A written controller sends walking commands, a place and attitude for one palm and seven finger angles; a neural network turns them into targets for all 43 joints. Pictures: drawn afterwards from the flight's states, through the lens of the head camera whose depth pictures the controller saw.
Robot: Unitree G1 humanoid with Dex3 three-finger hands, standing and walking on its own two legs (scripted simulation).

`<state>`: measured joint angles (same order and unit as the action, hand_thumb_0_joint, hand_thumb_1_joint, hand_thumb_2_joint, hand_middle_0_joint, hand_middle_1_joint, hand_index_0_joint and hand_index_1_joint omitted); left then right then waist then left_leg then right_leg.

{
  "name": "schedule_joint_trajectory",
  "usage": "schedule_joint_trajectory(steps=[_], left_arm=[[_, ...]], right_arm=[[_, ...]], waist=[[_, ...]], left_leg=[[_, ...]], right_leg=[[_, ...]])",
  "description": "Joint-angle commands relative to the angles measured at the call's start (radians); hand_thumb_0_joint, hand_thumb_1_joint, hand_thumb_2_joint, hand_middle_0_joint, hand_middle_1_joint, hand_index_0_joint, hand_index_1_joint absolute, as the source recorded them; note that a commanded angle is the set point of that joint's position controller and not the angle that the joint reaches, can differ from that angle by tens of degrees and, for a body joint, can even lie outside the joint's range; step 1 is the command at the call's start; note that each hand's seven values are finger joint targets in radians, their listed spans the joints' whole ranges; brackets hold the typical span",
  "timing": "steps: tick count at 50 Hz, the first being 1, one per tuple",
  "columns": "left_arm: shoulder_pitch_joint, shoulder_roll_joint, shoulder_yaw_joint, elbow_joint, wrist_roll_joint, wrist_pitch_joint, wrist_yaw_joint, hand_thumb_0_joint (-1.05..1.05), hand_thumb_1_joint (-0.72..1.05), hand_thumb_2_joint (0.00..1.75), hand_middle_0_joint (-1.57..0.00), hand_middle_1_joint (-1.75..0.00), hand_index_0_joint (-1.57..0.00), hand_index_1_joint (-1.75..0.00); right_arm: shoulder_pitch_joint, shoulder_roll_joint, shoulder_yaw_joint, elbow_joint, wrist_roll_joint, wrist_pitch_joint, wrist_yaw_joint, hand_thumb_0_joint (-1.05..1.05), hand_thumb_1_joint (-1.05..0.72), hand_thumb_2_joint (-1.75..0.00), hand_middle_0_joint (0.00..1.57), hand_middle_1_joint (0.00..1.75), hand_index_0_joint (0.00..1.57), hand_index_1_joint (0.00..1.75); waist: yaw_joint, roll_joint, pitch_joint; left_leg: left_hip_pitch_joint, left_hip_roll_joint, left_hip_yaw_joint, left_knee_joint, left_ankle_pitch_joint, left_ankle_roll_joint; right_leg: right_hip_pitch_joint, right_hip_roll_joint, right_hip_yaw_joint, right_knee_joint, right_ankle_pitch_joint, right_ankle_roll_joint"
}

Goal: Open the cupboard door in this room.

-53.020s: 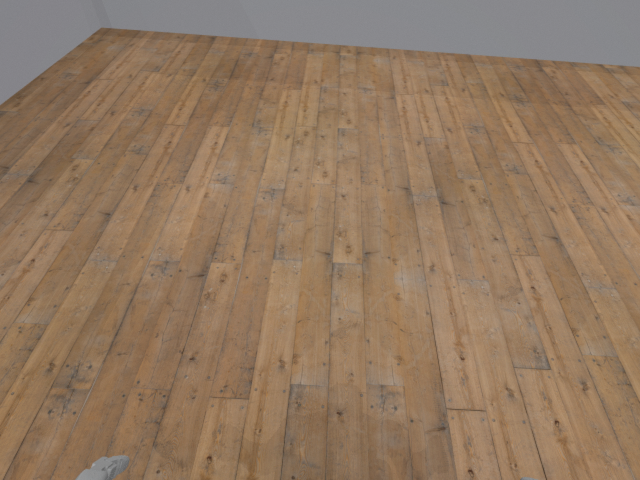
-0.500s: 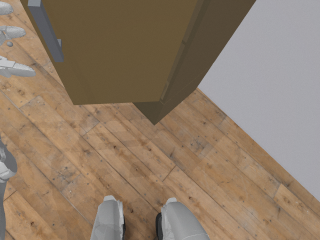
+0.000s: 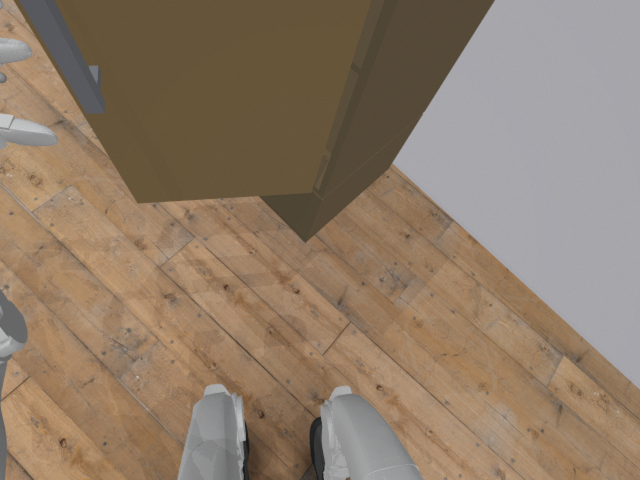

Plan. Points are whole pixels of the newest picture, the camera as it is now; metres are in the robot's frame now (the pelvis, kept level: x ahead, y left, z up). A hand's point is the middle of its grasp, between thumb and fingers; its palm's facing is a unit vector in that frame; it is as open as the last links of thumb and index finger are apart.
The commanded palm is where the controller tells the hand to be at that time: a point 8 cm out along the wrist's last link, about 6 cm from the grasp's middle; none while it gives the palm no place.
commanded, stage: slide the fingers in behind the handle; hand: left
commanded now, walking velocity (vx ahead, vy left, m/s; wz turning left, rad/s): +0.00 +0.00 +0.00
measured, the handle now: (69, 42) +0.58 +0.23 +0.08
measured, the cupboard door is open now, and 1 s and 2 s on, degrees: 53 53 52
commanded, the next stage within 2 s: move the hooked fingers beside the handle in 1.44 s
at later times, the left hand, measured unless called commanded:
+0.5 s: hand (24, 83) +0.53 +0.27 +0.07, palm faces +0.10 -0.99 +0.00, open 14.1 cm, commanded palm +0.52 +0.27 +0.07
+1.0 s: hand (47, 91) +0.52 +0.25 +0.07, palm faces +0.17 -0.99 +0.00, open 15.2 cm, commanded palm +0.52 +0.23 +0.07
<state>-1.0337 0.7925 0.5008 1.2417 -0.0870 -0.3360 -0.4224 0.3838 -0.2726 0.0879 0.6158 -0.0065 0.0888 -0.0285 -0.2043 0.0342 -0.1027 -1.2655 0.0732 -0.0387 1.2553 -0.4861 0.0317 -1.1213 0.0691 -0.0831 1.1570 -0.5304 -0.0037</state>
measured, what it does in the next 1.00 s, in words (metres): stands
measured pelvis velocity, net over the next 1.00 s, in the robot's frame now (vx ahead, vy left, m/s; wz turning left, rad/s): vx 0.00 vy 0.00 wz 0.06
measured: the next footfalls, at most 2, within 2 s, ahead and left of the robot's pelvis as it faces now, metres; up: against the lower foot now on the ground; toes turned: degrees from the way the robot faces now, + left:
none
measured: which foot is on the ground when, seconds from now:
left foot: down 0.00-1.00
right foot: down 0.00-1.00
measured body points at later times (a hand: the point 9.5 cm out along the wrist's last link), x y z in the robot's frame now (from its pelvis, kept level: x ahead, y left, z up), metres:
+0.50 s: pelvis +0.00 +0.00 +0.00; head +0.17 +0.05 +0.42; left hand +0.52 +0.32 +0.08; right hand +0.00 -0.26 -0.09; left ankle +0.04 +0.10 -0.63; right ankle +0.00 -0.13 -0.63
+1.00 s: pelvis +0.00 +0.00 +0.01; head +0.16 +0.06 +0.43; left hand +0.51 +0.30 +0.08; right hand +0.02 -0.27 -0.10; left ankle +0.04 +0.10 -0.63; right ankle +0.00 -0.13 -0.63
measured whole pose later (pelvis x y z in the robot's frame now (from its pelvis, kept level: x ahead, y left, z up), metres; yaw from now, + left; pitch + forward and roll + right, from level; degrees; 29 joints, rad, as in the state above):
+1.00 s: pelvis +0.00 +0.00 +0.01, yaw +4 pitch +27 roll -7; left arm -1.02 0.55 0.30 1.22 -0.12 -0.40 -0.15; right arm 0.37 -0.25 0.04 0.69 -0.05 0.05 0.02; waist -0.16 0.03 -0.13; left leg -1.22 0.03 -0.07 1.22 -0.47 0.02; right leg -1.05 0.03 -0.12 1.13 -0.54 -0.01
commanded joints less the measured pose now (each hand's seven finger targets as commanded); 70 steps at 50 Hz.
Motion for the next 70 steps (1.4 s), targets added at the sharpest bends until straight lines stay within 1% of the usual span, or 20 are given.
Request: schedule_joint_trajectory(steps=[1,3,8,12,15,18,20,24,25,32,37,45,48,51,53,54,57,62,64,70], left_arm=[[-0.397,0.235,0.002,-0.167,-0.026,-0.033,-0.001,0.0,-0.5,0.3,-0.3,-1.2,-0.3,-1.2],[-0.397,0.241,-0.002,-0.162,-0.015,-0.023,0.015,0.0,-0.5,0.3,-0.3,-1.2,-0.3,-1.2],[-0.437,0.272,0.031,-0.242,0.001,-0.074,0.067,0.0,-0.5,0.3,-0.3,-1.2,-0.3,-1.2],[-0.423,0.196,-0.023,-0.23,0.002,-0.081,0.063,0.0,-0.5,0.3,-0.3,-1.2,-0.3,-1.2],[-0.428,0.215,-0.006,-0.212,-0.005,-0.066,0.059,0.0,-0.5,0.3,-0.3,-1.2,-0.3,-1.2],[-0.452,0.13,-0.068,-0.234,-0.006,-0.06,0.06,0.0,-0.5,0.3,-0.3,-1.2,-0.3,-1.2],[-0.443,0.132,-0.053,-0.252,-0.008,-0.07,0.068,0.0,-0.5,0.3,-0.3,-1.2,-0.3,-1.2],[-0.479,0.027,-0.118,-0.268,-0.017,-0.078,0.083,0.0,-0.5,0.3,-0.3,-1.2,-0.3,-1.2],[-0.484,0.058,-0.095,-0.268,-0.012,-0.081,0.091,0.0,-0.5,0.3,-0.3,-1.2,-0.3,-1.2],[-0.485,-0.042,-0.157,-0.285,-0.001,-0.105,0.126,0.0,-0.5,0.3,-0.3,-1.2,-0.3,-1.2],[-0.491,-0.174,-0.25,-0.324,0.0,-0.128,0.149,0.0,-0.5,0.3,-0.3,-1.2,-0.3,-1.2],[-0.564,-0.243,-0.309,-0.281,0.016,-0.145,0.191,0.0,-0.5,0.3,-0.3,-1.2,-0.3,-1.2],[-0.568,-0.221,-0.296,-0.306,0.016,-0.159,0.193,0.0,-0.5,0.3,-0.3,-1.2,-0.3,-1.2],[-0.563,-0.288,-0.345,-0.284,0.013,-0.159,0.19,0.0,-0.5,0.3,-0.3,-1.2,-0.3,-1.2],[-0.586,-0.293,-0.352,-0.259,0.017,-0.151,0.196,0.0,-0.5,0.3,-0.3,-1.2,-0.3,-1.2],[-0.607,-0.255,-0.322,-0.274,0.013,-0.158,0.203,0.0,-0.5,0.3,-0.3,-1.2,-0.3,-1.2],[-0.593,-0.247,-0.319,-0.282,0.024,-0.161,0.204,0.0,-0.5,0.3,-0.3,-1.2,-0.3,-1.2],[-0.599,-0.262,-0.334,-0.267,0.021,-0.155,0.2,0.0,-0.5,0.3,-0.3,-1.2,-0.3,-1.2],[-0.592,-0.253,-0.326,-0.3,0.019,-0.162,0.197,0.0,-0.5,0.3,-0.3,-1.2,-0.3,-1.2],[-0.579,-0.229,-0.306,-0.269,0.011,-0.15,0.19,0.0,-0.5,0.3,-0.3,-1.2,-0.3,-1.2]], right_arm=[[0.2,-0.221,-0.083,-0.019,0.003,-0.015,-0.016,0.0,-0.9,-0.9,0.2,0.3,0.2,0.3],[0.199,-0.218,-0.079,-0.024,0.005,-0.017,-0.018,0.0,-0.9,-0.9,0.2,0.3,0.2,0.3],[0.2,-0.214,-0.083,-0.018,-0.008,-0.028,-0.01,0.0,-0.9,-0.9,0.2,0.3,0.2,0.3],[0.192,-0.211,-0.088,-0.012,-0.005,-0.027,-0.003,0.0,-0.9,-0.9,0.2,0.3,0.2,0.3],[0.197,-0.218,-0.088,-0.01,-0.004,-0.026,-0.007,0.0,-0.9,-0.9,0.2,0.3,0.2,0.3],[0.2,-0.208,-0.092,-0.004,-0.005,-0.029,-0.003,0.0,-0.9,-0.9,0.2,0.3,0.2,0.3],[0.207,-0.211,-0.096,0.002,-0.009,-0.03,-0.001,0.0,-0.9,-0.9,0.2,0.3,0.2,0.3],[0.208,-0.202,-0.101,0.015,-0.015,-0.034,0.005,0.0,-0.9,-0.9,0.2,0.3,0.2,0.3],[0.208,-0.208,-0.104,0.022,-0.017,-0.033,0.003,0.0,-0.9,-0.9,0.2,0.3,0.2,0.3],[0.211,-0.199,-0.114,0.035,-0.026,-0.034,0.018,0.0,-0.9,-0.9,0.2,0.3,0.2,0.3],[0.203,-0.188,-0.124,0.044,-0.033,-0.033,0.032,0.0,-0.9,-0.9,0.2,0.3,0.2,0.3],[0.193,-0.185,-0.126,0.061,-0.037,-0.041,0.036,0.0,-0.9,-0.9,0.2,0.3,0.2,0.3],[0.194,-0.188,-0.128,0.063,-0.041,-0.042,0.038,0.0,-0.9,-0.9,0.2,0.3,0.2,0.3],[0.186,-0.181,-0.129,0.066,-0.041,-0.042,0.043,0.0,-0.9,-0.9,0.2,0.3,0.2,0.3],[0.183,-0.183,-0.127,0.067,-0.039,-0.042,0.042,0.0,-0.9,-0.9,0.2,0.3,0.2,0.3],[0.19,-0.188,-0.127,0.071,-0.042,-0.045,0.039,0.0,-0.9,-0.9,0.2,0.3,0.2,0.3],[0.189,-0.186,-0.128,0.07,-0.043,-0.045,0.042,0.0,-0.9,-0.9,0.2,0.3,0.2,0.3],[0.188,-0.186,-0.126,0.069,-0.041,-0.043,0.042,0.0,-0.9,-0.9,0.2,0.3,0.2,0.3],[0.192,-0.186,-0.13,0.066,-0.042,-0.045,0.043,0.0,-0.9,-0.9,0.2,0.3,0.2,0.3],[0.192,-0.189,-0.125,0.068,-0.038,-0.041,0.039,0.0,-0.9,-0.9,0.2,0.3,0.2,0.3]], waist=[[-0.022,0.203,-0.522],[-0.022,0.202,-0.495],[-0.01,0.252,-0.563],[-0.02,0.26,-0.551],[-0.022,0.233,-0.545],[-0.031,0.257,-0.549],[-0.023,0.265,-0.578],[-0.046,0.27,-0.544],[-0.043,0.266,-0.551],[-0.041,0.282,-0.556],[-0.051,0.304,-0.564],[-0.084,0.262,-0.518],[-0.069,0.281,-0.549],[-0.088,0.271,-0.536],[-0.1,0.246,-0.497],[-0.097,0.249,-0.511],[-0.08,0.283,-0.564],[-0.089,0.267,-0.542],[-0.079,0.295,-0.593],[-0.084,0.246,-0.552]], left_leg=[[0.598,-0.004,-0.07,-0.109,0.395,0.01],[0.568,-0.007,-0.062,-0.11,0.371,0.013],[0.624,-0.004,-0.069,-0.103,0.412,0.005],[0.644,-0.004,-0.072,-0.108,0.406,0.002],[0.625,-0.004,-0.074,-0.112,0.387,0.005],[0.666,-0.007,-0.08,-0.119,0.402,0.002],[0.715,-0.003,-0.093,-0.122,0.439,-0.003],[0.742,-0.003,-0.106,-0.132,0.42,-0.007],[0.747,0.0,-0.108,-0.133,0.422,-0.009],[0.802,-0.004,-0.126,-0.146,0.446,-0.021],[0.867,-0.004,-0.14,-0.153,0.479,-0.031],[0.811,-0.019,-0.135,-0.158,0.372,-0.02],[0.82,-0.021,-0.132,-0.154,0.392,-0.021],[0.824,-0.022,-0.131,-0.146,0.399,-0.02],[0.778,-0.025,-0.129,-0.148,0.342,-0.015],[0.783,-0.026,-0.13,-0.147,0.353,-0.012],[0.807,-0.028,-0.128,-0.138,0.392,-0.015],[0.794,-0.028,-0.13,-0.14,0.384,-0.013],[0.824,-0.029,-0.127,-0.133,0.423,-0.013],[0.772,-0.029,-0.116,-0.137,0.391,-0.006]], right_leg=[[0.059,0.014,0.031,-0.148,0.284,-0.017],[0.064,0.012,0.036,-0.152,0.274,-0.017],[0.059,0.011,0.036,-0.136,0.282,-0.022],[0.041,0.012,0.033,-0.14,0.276,-0.022],[0.05,0.012,0.031,-0.141,0.27,-0.021],[0.031,0.011,0.026,-0.147,0.272,-0.022],[0.013,0.011,0.021,-0.143,0.28,-0.026],[-0.032,0.01,0.013,-0.149,0.257,-0.029],[-0.031,0.008,0.013,-0.148,0.258,-0.028],[-0.051,0.008,0.005,-0.15,0.254,-0.036],[-0.079,0.008,-0.002,-0.154,0.257,-0.038],[-0.084,0.002,0.003,-0.161,0.229,-0.038],[-0.061,0.002,0.005,-0.158,0.241,-0.044],[-0.08,0.002,0.002,-0.159,0.247,-0.041],[-0.081,0.002,0.004,-0.162,0.227,-0.039],[-0.071,0.001,0.005,-0.159,0.232,-0.041],[-0.065,0.001,0.009,-0.153,0.248,-0.044],[-0.069,0.001,0.006,-0.153,0.244,-0.043],[-0.059,0.002,0.009,-0.148,0.261,-0.046],[-0.037,0.004,0.013,-0.16,0.259,-0.041]])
